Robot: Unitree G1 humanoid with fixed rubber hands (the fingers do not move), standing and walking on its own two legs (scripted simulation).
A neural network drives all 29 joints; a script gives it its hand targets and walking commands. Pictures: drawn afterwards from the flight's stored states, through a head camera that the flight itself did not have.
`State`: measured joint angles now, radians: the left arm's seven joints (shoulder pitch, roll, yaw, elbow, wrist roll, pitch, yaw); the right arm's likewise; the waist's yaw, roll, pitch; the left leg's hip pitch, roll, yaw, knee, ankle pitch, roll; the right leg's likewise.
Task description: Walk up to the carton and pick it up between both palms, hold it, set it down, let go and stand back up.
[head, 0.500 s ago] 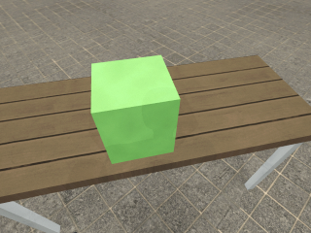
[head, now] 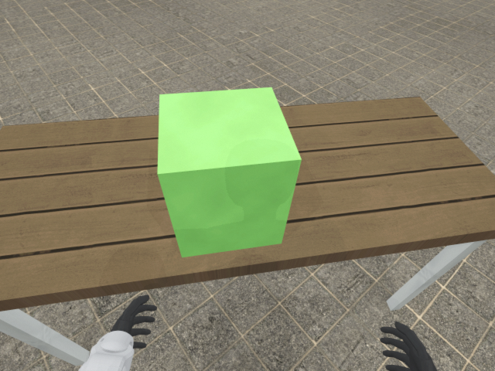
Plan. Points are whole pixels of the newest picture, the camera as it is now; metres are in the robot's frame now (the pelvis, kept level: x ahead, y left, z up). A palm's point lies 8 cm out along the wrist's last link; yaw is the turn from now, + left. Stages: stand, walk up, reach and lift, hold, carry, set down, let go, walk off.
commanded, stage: reach and lift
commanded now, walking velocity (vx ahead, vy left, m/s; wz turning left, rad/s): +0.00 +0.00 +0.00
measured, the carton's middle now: (225, 175) +0.47 +0.06 +0.04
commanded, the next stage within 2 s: none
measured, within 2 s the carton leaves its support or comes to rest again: neither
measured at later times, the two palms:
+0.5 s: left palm (107, 343) +0.18 +0.23 -0.05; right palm (404, 357) +0.16 -0.23 -0.04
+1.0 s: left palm (98, 342) +0.18 +0.23 -0.02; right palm (390, 332) +0.19 -0.20 -0.01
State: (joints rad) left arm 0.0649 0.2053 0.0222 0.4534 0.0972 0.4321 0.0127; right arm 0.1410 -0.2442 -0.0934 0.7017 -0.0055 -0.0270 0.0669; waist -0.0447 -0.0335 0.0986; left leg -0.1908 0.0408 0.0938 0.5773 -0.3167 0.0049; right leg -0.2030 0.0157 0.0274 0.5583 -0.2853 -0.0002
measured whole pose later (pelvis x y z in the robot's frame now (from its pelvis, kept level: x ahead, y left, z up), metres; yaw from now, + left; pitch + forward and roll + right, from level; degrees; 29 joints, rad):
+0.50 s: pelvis +0.02 +0.00 +0.02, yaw +0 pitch -4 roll +0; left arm 0.22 0.20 0.03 0.46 -0.01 0.07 0.05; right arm 0.28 -0.20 -0.02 0.59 0.06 -0.21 0.04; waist 0.01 -0.03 0.06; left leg -0.05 0.03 0.10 0.32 -0.21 0.00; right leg -0.07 0.01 0.03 0.32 -0.19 0.00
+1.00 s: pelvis +0.01 +0.00 +0.02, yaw +1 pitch -3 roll +0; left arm 0.29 0.21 -0.03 0.31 -0.13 -0.09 0.11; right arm 0.34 -0.16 -0.01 0.35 0.13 -0.19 0.05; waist 0.04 -0.03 0.03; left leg -0.08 0.02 0.09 0.32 -0.20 0.01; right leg -0.10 0.00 0.02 0.33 -0.18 0.00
